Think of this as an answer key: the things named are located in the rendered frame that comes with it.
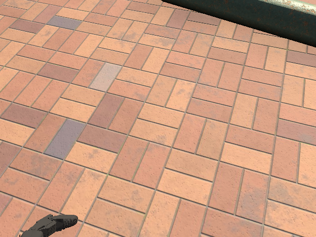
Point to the robot left hand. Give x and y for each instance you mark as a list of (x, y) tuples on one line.
[(50, 224)]

